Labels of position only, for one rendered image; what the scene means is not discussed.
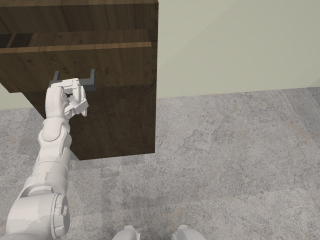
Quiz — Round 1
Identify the cabinet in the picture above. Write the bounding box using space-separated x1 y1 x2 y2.
0 0 159 161

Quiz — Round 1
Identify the robot left hand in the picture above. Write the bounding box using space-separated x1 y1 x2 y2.
45 78 89 123

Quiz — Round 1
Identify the handle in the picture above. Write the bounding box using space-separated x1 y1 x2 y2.
48 69 97 91

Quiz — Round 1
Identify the robot shin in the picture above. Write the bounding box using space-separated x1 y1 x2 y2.
176 225 188 232
124 225 135 230

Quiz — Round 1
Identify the drawer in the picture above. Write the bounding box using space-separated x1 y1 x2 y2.
0 29 152 93

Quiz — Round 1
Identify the right robot shin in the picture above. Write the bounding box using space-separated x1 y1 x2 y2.
176 225 188 232

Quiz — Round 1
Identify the left robot shin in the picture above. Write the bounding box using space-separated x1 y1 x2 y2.
124 225 135 230

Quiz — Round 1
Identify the left robot forearm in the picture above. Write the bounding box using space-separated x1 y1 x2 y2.
5 117 72 235

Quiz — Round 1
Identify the robot left upper arm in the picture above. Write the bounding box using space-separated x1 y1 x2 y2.
0 192 70 240

